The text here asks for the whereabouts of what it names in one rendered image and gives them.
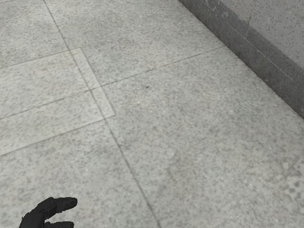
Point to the left robot hand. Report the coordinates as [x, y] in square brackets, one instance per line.
[47, 209]

